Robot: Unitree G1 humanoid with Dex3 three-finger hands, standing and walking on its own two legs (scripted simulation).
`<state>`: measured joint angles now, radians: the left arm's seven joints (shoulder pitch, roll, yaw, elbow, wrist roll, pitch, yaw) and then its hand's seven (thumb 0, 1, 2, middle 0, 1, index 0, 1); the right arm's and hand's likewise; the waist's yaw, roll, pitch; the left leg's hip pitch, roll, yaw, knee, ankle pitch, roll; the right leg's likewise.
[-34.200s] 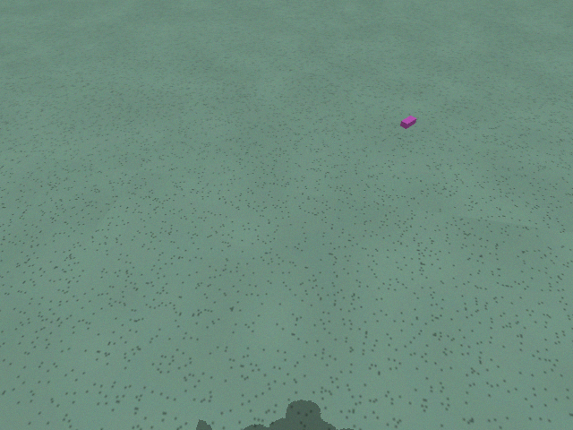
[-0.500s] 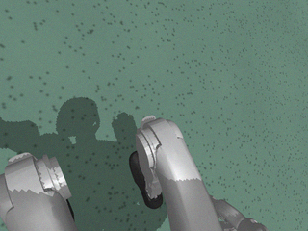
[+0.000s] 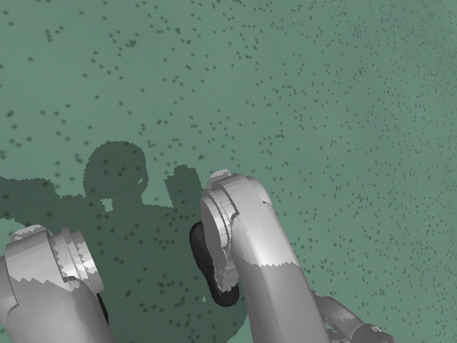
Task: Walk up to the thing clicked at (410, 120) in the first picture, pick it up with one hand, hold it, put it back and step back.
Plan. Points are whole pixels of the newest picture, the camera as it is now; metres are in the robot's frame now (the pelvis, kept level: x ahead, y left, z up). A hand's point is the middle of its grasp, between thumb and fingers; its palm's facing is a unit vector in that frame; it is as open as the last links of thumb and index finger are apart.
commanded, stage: close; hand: left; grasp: from above
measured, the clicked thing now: out of the picture +0.44 +0.31 -0.28
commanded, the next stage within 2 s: settle in 1.06 s
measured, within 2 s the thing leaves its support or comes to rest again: leaves its support in 1.44 s
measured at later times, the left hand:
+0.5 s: hand out of the picture +0.43 +0.31 -0.25, palm faces -0.45 -0.13 -0.89, open 7.3 cm
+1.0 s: hand out of the picture +0.43 +0.31 -0.25, palm faces -0.44 -0.12 -0.89, open 7.2 cm
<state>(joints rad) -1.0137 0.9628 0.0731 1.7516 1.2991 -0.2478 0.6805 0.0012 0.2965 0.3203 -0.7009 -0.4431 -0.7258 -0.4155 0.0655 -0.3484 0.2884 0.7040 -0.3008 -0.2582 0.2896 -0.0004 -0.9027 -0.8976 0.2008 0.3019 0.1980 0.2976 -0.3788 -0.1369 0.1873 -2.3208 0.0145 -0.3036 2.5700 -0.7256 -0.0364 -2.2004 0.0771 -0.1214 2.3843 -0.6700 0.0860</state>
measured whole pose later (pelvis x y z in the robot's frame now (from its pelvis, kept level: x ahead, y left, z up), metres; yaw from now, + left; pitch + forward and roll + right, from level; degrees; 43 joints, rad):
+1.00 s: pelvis +0.00 +0.00 +0.01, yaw +0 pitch +27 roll -15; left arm -1.04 0.98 0.07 1.76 1.29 -0.24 0.67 0.00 0.46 0.00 -0.99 -0.08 -1.02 -0.05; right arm 0.06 -0.36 0.29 0.68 -0.29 -0.26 0.27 0.00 -0.90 -0.90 0.20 0.30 0.20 0.30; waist -0.38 -0.14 0.19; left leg -2.32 0.02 -0.30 2.55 -0.72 -0.03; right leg -2.20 0.07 -0.12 2.36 -0.67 0.08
